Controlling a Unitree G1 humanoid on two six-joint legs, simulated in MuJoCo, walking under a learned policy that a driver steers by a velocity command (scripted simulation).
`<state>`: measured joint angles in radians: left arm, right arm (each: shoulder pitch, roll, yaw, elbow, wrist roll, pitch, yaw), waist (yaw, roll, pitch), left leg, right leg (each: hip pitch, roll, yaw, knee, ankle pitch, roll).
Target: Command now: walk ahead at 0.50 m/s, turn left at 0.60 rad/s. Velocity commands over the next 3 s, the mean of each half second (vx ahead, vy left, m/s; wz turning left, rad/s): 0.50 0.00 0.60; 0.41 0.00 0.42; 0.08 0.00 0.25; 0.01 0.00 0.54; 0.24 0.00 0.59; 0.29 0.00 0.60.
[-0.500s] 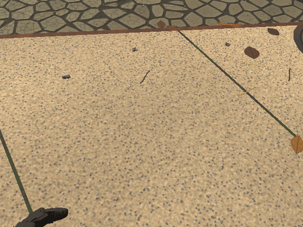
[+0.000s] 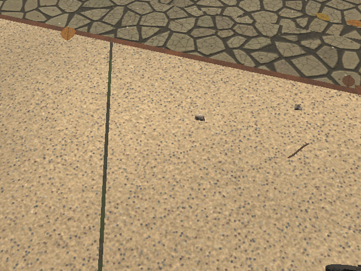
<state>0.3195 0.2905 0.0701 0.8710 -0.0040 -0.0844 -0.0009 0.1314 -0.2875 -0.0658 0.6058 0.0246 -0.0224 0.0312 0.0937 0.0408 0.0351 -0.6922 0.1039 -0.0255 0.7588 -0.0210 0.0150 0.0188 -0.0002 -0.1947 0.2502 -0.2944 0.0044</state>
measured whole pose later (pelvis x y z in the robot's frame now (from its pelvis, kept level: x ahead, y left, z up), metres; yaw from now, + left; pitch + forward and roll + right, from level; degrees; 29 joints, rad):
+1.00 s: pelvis +0.52 +0.11 +0.00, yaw +29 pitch +2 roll -2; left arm 0.33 0.28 0.06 0.87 -0.02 -0.06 0.00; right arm 0.08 -0.26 -0.04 0.62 0.00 -0.04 0.02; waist 0.10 0.04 0.04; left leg -0.53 0.03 -0.04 0.58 -0.04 0.01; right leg -0.07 0.00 -0.09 0.34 -0.30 0.01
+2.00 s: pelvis +0.55 +0.18 +0.00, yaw +54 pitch +2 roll -2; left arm 0.10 0.33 0.09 0.78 0.00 0.01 0.04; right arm 0.17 -0.29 -0.08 0.66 0.01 0.02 -0.02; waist 0.00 -0.04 0.05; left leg -0.29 -0.05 -0.07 0.44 -0.18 0.06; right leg -0.53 -0.02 0.04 1.06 -0.39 0.08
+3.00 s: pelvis +0.57 +0.47 +0.00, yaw +89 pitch +3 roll -1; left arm 0.11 0.33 0.05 0.65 0.02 -0.04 0.04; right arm 0.21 -0.31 -0.07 0.67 0.01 -0.01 0.00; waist -0.03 -0.03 0.07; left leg -0.31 -0.11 -0.09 0.42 -0.15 0.09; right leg -0.69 -0.07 0.08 1.01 -0.28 0.09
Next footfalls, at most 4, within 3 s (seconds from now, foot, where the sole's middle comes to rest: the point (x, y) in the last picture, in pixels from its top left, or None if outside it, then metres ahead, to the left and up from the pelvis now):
0.12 left None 0.24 0.13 -0.78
0.60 right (209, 249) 0.54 -0.02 -0.78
1.04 left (127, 224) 0.61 0.30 -0.78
1.38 right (187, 211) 0.69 0.07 -0.78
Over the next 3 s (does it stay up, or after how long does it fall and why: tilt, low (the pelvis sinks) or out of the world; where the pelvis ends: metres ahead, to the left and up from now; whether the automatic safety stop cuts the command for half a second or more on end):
stays up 0.57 0.47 0.00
